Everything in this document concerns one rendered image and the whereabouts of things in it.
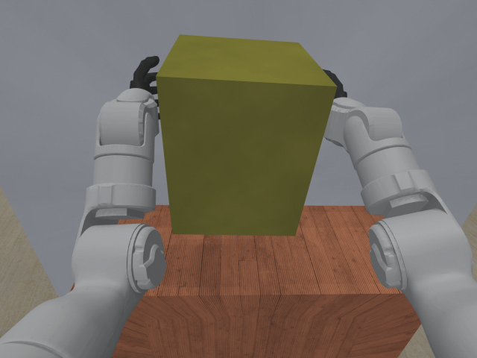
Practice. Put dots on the robot right forearm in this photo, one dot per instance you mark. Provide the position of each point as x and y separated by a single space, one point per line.
393 183

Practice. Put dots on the pedestal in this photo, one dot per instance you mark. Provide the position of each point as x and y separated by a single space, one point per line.
312 295

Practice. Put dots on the right robot upper arm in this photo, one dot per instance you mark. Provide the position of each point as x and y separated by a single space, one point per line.
424 255

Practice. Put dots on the robot left hand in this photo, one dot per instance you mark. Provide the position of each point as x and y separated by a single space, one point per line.
142 79

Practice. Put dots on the robot right hand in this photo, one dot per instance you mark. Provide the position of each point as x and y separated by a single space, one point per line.
340 91

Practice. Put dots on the robot left forearm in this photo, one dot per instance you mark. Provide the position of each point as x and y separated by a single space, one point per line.
124 156

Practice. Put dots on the left robot upper arm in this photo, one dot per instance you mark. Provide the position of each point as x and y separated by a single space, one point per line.
114 265

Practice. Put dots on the carton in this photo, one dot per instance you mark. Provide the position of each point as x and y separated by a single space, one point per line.
242 124

